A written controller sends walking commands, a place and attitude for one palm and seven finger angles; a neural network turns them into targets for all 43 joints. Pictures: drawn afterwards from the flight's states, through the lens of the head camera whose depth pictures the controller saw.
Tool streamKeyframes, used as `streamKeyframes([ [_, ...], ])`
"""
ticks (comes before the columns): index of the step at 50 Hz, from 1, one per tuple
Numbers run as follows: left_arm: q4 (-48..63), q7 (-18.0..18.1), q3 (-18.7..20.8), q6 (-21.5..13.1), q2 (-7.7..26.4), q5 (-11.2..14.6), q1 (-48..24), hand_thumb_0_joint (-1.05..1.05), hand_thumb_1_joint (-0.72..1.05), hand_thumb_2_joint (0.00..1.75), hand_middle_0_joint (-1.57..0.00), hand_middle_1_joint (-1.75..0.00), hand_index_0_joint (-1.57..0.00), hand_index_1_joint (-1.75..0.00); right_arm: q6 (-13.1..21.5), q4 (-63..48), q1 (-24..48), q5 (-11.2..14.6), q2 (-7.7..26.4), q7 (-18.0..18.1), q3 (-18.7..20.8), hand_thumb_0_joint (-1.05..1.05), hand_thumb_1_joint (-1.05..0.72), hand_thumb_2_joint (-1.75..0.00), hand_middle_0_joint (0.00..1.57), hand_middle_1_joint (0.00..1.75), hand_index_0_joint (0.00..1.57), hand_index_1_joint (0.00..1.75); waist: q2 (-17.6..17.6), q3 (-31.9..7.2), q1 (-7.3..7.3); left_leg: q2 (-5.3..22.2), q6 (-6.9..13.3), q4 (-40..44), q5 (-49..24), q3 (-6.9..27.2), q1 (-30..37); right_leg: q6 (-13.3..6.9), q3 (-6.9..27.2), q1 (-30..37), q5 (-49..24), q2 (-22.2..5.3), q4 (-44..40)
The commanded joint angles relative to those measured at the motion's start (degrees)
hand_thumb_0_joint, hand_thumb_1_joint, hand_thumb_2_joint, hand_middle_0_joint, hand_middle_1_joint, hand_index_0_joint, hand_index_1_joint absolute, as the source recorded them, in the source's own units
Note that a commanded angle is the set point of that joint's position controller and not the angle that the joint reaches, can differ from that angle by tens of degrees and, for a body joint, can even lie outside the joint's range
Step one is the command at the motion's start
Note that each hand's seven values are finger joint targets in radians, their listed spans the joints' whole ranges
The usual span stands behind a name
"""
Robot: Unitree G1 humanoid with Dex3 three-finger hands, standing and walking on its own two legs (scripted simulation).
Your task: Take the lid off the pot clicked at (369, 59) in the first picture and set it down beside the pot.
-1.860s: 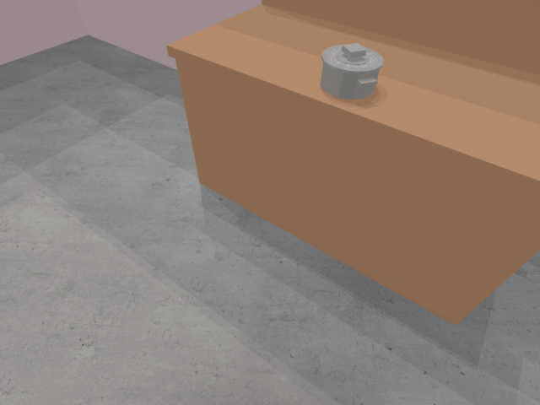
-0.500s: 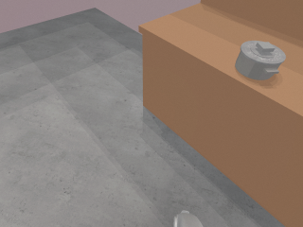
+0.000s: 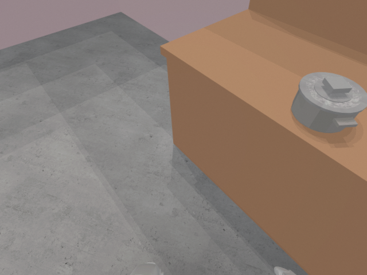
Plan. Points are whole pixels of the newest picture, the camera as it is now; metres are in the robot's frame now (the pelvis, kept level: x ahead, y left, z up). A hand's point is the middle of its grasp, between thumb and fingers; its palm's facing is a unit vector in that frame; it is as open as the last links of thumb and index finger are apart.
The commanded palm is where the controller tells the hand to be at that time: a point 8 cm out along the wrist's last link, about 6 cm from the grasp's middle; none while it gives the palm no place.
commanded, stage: turn to face it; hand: left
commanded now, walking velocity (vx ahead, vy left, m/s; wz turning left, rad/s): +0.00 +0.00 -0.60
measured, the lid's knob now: (336, 85) +0.62 -0.37 +0.08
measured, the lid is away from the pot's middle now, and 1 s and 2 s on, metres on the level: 0.00 0.00 0.00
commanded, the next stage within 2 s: take the last steps up to it in 1.20 s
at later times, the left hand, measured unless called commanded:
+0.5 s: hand (95, 267) +0.15 +0.25 -0.17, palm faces -0.21 -0.94 -0.27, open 7.4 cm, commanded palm none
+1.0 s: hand (155, 239) +0.23 +0.11 -0.16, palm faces -0.55 -0.80 -0.22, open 7.4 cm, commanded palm none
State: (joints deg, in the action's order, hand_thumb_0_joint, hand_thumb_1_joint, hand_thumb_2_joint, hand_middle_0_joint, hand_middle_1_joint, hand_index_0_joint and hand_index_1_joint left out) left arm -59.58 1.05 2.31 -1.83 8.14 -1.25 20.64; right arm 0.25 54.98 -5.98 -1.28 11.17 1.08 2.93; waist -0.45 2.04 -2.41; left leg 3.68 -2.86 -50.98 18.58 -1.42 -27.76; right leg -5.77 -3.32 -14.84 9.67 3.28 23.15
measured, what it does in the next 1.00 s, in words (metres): steps on the spot, turning right: left foot, then right foot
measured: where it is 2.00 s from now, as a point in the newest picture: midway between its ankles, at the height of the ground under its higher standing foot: outside the picture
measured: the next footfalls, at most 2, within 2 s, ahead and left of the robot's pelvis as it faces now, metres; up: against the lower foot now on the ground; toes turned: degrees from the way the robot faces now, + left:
left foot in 0.24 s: +0.09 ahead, +0.13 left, +0.00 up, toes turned -7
right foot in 0.66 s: +0.02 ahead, -0.11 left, +0.00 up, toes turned -29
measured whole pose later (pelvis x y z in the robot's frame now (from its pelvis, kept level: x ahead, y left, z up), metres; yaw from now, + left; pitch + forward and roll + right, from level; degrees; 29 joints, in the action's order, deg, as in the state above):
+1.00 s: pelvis +0.04 +0.01 -0.01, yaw -35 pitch +1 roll +0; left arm -50.8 -0.2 2.7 2.2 11.0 -1.3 9.6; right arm -1.9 51.7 -11.2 -0.9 13.1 1.2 3.2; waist -0.6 3.5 0.9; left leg 3.4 -4.6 -47.2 24.0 -1.3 -23.0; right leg -1.5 5.0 -16.4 13.3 3.1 28.9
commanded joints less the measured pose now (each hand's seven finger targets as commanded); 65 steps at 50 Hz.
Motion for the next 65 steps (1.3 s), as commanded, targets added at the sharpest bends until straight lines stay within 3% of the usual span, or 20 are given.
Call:
streamKeyframes([
  [1,3.3,0.3,3.0,-0.4,10.1,0.1,4.4,0.0,0.9,0.9,-0.2,-0.3,-0.2,-0.3,0.0,-3.0,-1.0,0.6,2.3,0.6,0.1,0.0,-0.9,-0.9,0.2,0.3,0.2,0.3,5.0,-6.1,0.13,-0.7,-0.9,1.8,1.9,0.6,-1.6,-6.0,18.8,11.0,-32.3,-16.8,-4.9],
  [9,5.0,0.3,4.6,1.7,11.5,0.5,0.1,0.0,0.9,0.9,-0.2,-0.3,-0.2,-0.3,0.4,-4.2,-3.7,1.4,2.9,1.7,0.7,0.0,-0.9,-0.9,0.2,0.3,0.2,0.3,5.9,-5.5,2.13,-2.6,0.3,22.9,-3.1,1.6,14.6,-2.9,23.0,3.8,-24.0,-13.8,0.9],
  [10,5.6,0.1,4.5,1.9,10.6,0.7,-1.0,0.0,0.9,0.9,-0.2,-0.3,-0.2,-0.3,0.7,-3.5,-6.2,1.3,4.1,2.0,0.9,0.0,-0.9,-0.9,0.2,0.3,0.2,0.3,4.1,-5.7,3.27,-0.1,1.0,28.2,-7.4,2.5,22.3,-0.6,21.2,-1.9,-17.6,-10.9,3.6],
  [12,7.3,-0.6,4.1,2.1,7.5,1.1,-1.1,0.0,0.9,0.9,-0.2,-0.3,-0.2,-0.3,0.6,-4.3,-8.2,0.8,11.0,2.0,2.3,0.0,-0.9,-0.9,0.2,0.3,0.2,0.3,-15.8,-4.7,3.35,20.4,9.3,35.3,-23.5,21.7,30.9,6.2,7.4,-18.9,22.5,0.9,22.9],
  [13,7.6,-0.7,4.5,2.3,8.9,0.2,-1.9,0.0,0.9,0.9,-0.2,-0.3,-0.2,-0.3,0.3,-5.0,-8.1,0.3,10.8,2.0,2.1,0.0,-0.9,-0.9,0.2,0.3,0.2,0.3,-10.7,-2.1,3.7,23.2,13.5,35.0,-25.3,20.8,25.2,7.0,6.1,-18.9,24.5,-1.5,34.0],
  [18,6.2,-2.1,5.3,4.6,8.4,-0.2,-0.5,0.0,0.9,0.9,-0.2,-0.3,-0.2,-0.3,0.7,-7.1,-1.0,0.2,6.0,1.9,0.4,0.0,-0.9,-0.9,0.2,0.3,0.2,0.3,-6.5,0.4,-0.66,12.4,9.6,36.3,-16.9,3.5,14.6,9.2,5.6,-17.2,10.5,-4.3,47.4],
  [27,11.8,-2.9,3.4,4.4,7.9,0.0,-12.0,0.0,0.9,0.9,-0.2,-0.3,-0.2,-0.3,0.4,-3.8,-9.8,-0.2,10.5,0.9,2.5,0.0,-0.9,-0.9,0.2,0.3,0.2,0.3,-9.6,-1.2,4.49,16.5,11.4,30.4,-29.5,-2.9,22.5,8.7,-0.7,-11.8,14.7,-6.3,22.3],
  [31,11.3,-2.8,3.3,3.6,9.3,0.0,-8.8,0.0,0.9,0.9,-0.2,-0.3,-0.2,-0.3,-0.1,-4.0,-9.6,-0.1,12.4,0.2,3.1,0.0,-0.9,-0.9,0.2,0.3,0.2,0.3,-8.3,-4.5,2.49,15.5,6.8,21.8,-26.5,-7.9,19.6,6.6,-3.4,-0.1,5.8,-4.0,9.1],
  [32,10.7,-2.6,3.7,2.7,12.1,-0.2,-5.7,0.0,0.9,0.9,-0.2,-0.3,-0.2,-0.3,-0.2,-4.3,-10.3,0.2,11.0,-0.1,2.9,0.0,-0.9,-0.9,0.2,0.3,0.2,0.3,-2.4,-5.4,0.73,13.6,3.4,12.6,-20.9,-10.2,12.8,4.9,0.4,9.2,-1.9,-6.4,1.1],
  [33,10.1,-1.5,5.3,2.0,19.7,-0.6,-1.9,0.0,0.9,0.9,-0.2,-0.3,-0.2,-0.3,-0.4,-6.4,-9.7,0.6,6.4,-0.5,1.6,0.0,-0.9,-0.9,0.2,0.3,0.2,0.3,16.4,-8.1,-1.16,6.0,-0.6,-1.1,7.0,-13.1,-2.9,-1.0,22.3,19.9,-17.5,-21.6,-4.2],
  [34,9.5,-0.6,5.9,2.5,22.6,0.5,1.3,0.0,0.9,0.9,-0.2,-0.3,-0.2,-0.3,-0.9,-8.4,-5.4,0.3,6.9,0.1,1.3,0.0,-0.9,-0.9,0.2,0.3,0.2,0.3,17.0,-8.0,-3.34,2.6,-1.1,-11.2,19.7,-5.0,-7.0,-6.5,28.1,16.7,-33.2,-27.5,-2.7],
  [36,10.5,0.1,5.4,2.5,18.6,0.6,-3.4,0.0,0.9,0.9,-0.2,-0.3,-0.2,-0.3,-1.3,-7.7,-4.9,0.5,7.1,0.4,1.5,0.0,-0.9,-0.9,0.2,0.3,0.2,0.3,12.2,-6.1,-0.69,4.2,-0.5,-16.2,12.8,1.3,-9.2,-6.8,22.6,12.8,-23.7,-22.0,-3.2],
  [40,12.9,-0.1,4.1,2.3,15.6,0.3,-10.7,0.0,0.9,0.9,-0.2,-0.3,-0.2,-0.3,-1.6,-5.4,-8.0,0.3,6.9,0.3,1.5,0.0,-0.9,-0.9,0.2,0.3,0.2,0.3,6.7,-4.4,3.1,3.1,-2.4,-11.4,5.2,0.1,-2.2,-5.1,15.6,5.0,-23.1,-16.3,-2.3],
  [47,12.8,-0.5,4.5,2.8,16.4,-0.1,-9.3,0.0,0.9,0.9,-0.2,-0.3,-0.2,-0.3,-1.2,-6.8,-6.8,0.6,6.2,0.3,1.4,0.0,-0.9,-0.9,0.2,0.3,0.2,0.3,9.1,-4.5,1.69,-0.5,-1.7,3.1,5.7,-0.9,3.8,-5.6,20.9,3.5,-14.6,-14.8,-3.0],
  [52,13.3,-0.6,4.3,3.5,14.8,0.6,-11.9,0.0,0.9,0.9,-0.2,-0.3,-0.2,-0.3,-0.2,-5.2,-13.3,1.1,6.5,1.0,1.3,0.0,-0.9,-0.9,0.2,0.3,0.2,0.3,8.5,-5.3,4.98,-1.7,-0.1,23.9,-4.8,-0.7,18.7,-1.1,21.4,-2.9,-10.6,-11.0,2.6],
  [53,13.9,-0.6,3.9,3.7,12.0,1.0,-11.4,0.0,0.9,0.9,-0.2,-0.3,-0.2,-0.3,0.4,-5.2,-14.5,0.7,9.1,1.2,1.6,0.0,-0.9,-0.9,0.2,0.3,0.2,0.3,-0.7,-6.0,5.5,4.6,2.3,30.5,-5.8,6.9,24.0,1.6,18.4,-8.6,-3.8,-6.2,8.6],
  [54,14.6,-1.2,3.3,3.8,9.0,1.3,-10.3,0.0,0.9,0.9,-0.2,-0.3,-0.2,-0.3,0.5,-6.2,-13.7,0.0,14.1,1.1,2.3,0.0,-0.9,-0.9,0.2,0.3,0.2,0.3,-16.3,-4.5,4.83,17.5,7.4,36.4,-11.2,21.4,25.3,5.5,8.8,-16.7,14.1,1.5,19.8],
  [55,14.4,-1.2,3.5,3.6,10.1,0.6,-11.3,0.0,0.9,0.9,-0.2,-0.3,-0.2,-0.3,0.1,-6.9,-12.6,-0.2,14.4,1.0,2.2,0.0,-0.9,-0.9,0.2,0.3,0.2,0.3,-14.7,-2.1,4.79,22.1,12.1,37.5,-14.2,23.7,20.7,6.4,7.3,-17.6,22.3,-0.3,31.1],
  [60,9.6,-2.0,3.7,4.2,9.4,0.3,-7.7,0.0,0.9,0.9,-0.2,-0.3,-0.2,-0.3,0.5,-6.4,-7.5,-0.1,7.9,1.8,-0.2,0.0,-0.9,-0.9,0.2,0.3,0.2,0.3,-8.5,-0.8,2.08,10.4,9.6,35.3,-22.1,5.2,18.7,8.0,6.2,-15.8,11.8,-2.9,41.2],
  [65,9.3,-1.6,2.4,4.4,7.2,0.5,-9.5,0.0,0.9,0.9,-0.2,-0.3,-0.2,-0.3,0.3,-3.0,-12.7,0.0,8.2,1.7,0.3,0.0,-0.9,-0.9,0.2,0.3,0.2,0.3,-8.6,-3.0,4.19,12.0,11.7,32.6,-31.1,3.6,25.6,8.3,2.8,-13.2,15.0,-4.7,28.3],
])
